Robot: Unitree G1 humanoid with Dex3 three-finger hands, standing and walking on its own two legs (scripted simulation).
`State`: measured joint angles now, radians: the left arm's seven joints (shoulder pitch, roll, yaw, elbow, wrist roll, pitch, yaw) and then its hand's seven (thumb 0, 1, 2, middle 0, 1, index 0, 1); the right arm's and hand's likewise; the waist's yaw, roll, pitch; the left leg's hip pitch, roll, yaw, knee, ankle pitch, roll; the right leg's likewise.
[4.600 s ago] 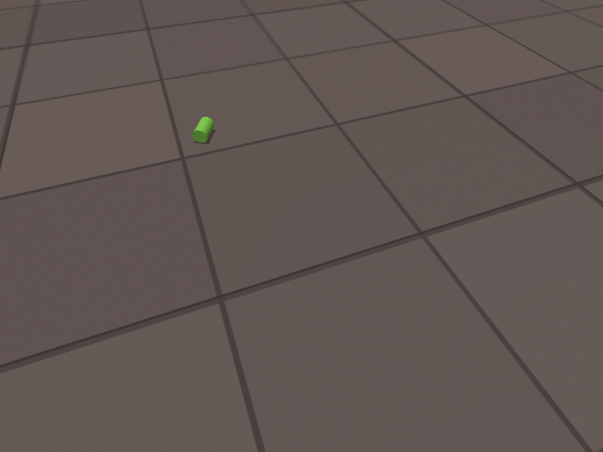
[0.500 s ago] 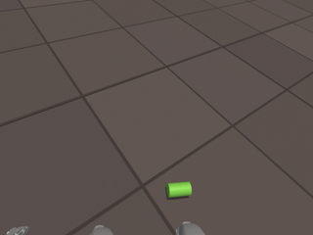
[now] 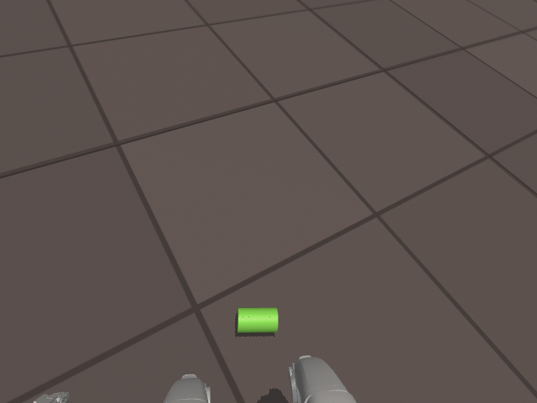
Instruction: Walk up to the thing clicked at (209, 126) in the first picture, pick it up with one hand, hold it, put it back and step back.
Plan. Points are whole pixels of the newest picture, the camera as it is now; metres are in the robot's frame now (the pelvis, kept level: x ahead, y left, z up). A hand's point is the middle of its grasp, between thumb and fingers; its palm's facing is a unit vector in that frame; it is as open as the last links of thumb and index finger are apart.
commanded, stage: walk up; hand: left
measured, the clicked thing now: (257, 319) +0.44 -0.04 -0.70
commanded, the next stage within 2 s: none
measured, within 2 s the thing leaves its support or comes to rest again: neither
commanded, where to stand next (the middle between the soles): +0.09 -0.26 m, yaw +3 degrees
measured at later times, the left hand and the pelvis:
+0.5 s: hand out of the picture +0.07 +0.05 -0.16, palm faces -0.04 -0.94 -0.34, open 7.4 cm; pelvis -0.01 -0.22 -0.01, yaw +1 degrees
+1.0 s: hand out of the picture +0.04 -0.05 -0.12, palm faces +0.03 -0.88 -0.48, open 7.4 cm; pelvis +0.01 -0.34 +0.01, yaw +3 degrees
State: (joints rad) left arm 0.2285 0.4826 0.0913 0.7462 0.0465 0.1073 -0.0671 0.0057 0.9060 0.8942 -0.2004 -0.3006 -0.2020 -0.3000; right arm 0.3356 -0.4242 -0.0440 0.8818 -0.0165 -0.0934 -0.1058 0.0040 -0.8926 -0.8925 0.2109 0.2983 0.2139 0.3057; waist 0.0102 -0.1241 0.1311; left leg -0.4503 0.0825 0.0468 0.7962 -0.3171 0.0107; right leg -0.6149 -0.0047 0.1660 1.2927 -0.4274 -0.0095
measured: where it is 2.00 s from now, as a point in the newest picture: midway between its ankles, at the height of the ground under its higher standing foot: outside the picture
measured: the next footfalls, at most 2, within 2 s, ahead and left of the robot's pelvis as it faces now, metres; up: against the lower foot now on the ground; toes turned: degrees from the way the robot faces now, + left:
right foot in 0.18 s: +0.07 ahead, -0.30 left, +0.00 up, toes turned -2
left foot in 0.42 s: +0.09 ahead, -0.13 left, +0.00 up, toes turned +6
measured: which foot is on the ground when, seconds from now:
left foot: down 0.00-0.18, up 0.20-0.40, down 0.42-0.72, up 0.74-1.00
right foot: up 0.00-0.16, down 0.18-0.44, up 0.46-0.68, down 0.70-1.00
